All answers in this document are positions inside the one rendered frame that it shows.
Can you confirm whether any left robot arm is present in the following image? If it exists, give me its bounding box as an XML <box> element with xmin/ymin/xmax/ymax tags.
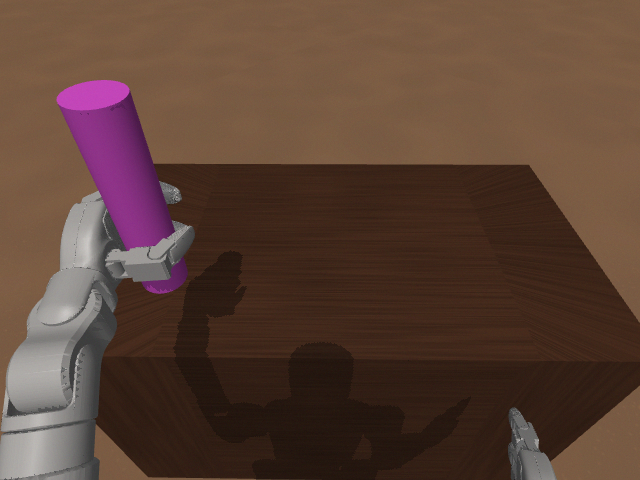
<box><xmin>0</xmin><ymin>268</ymin><xmax>118</xmax><ymax>480</ymax></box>

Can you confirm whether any right robot hand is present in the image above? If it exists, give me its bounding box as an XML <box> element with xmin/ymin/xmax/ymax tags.
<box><xmin>508</xmin><ymin>408</ymin><xmax>557</xmax><ymax>480</ymax></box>

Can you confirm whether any left robot hand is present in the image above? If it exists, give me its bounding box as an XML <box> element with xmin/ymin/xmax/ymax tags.
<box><xmin>60</xmin><ymin>181</ymin><xmax>195</xmax><ymax>290</ymax></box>

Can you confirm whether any can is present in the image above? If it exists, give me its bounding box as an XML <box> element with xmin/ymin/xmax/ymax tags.
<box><xmin>56</xmin><ymin>80</ymin><xmax>188</xmax><ymax>294</ymax></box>

